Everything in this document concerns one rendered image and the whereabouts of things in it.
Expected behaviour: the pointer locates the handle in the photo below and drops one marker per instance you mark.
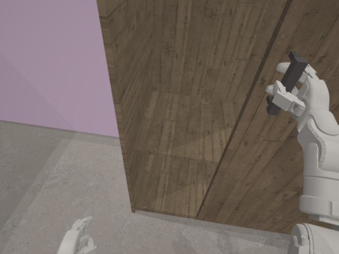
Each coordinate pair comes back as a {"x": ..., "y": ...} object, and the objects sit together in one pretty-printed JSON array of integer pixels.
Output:
[{"x": 289, "y": 80}]

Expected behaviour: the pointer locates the robot right hand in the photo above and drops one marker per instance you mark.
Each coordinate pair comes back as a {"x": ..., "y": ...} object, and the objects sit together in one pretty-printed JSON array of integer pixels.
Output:
[{"x": 312, "y": 95}]

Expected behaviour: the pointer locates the robot right upper arm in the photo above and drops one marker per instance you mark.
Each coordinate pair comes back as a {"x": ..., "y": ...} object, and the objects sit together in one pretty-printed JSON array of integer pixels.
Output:
[{"x": 311, "y": 239}]

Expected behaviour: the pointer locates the right robot forearm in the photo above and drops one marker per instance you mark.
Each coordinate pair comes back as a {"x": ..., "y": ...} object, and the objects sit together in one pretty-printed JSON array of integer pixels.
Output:
[{"x": 319, "y": 137}]

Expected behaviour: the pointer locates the wardrobe door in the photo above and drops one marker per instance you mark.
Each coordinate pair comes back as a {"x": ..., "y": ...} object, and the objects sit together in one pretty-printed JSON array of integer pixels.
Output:
[{"x": 259, "y": 179}]

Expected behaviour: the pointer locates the robot left hand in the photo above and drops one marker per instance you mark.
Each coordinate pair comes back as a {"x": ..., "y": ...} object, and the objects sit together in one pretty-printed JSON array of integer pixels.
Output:
[{"x": 73, "y": 244}]

